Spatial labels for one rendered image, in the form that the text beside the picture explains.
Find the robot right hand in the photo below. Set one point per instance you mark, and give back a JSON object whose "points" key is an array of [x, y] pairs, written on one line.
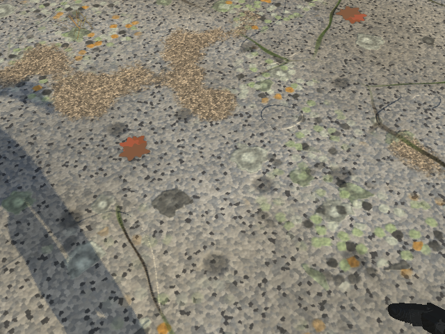
{"points": [[430, 316]]}

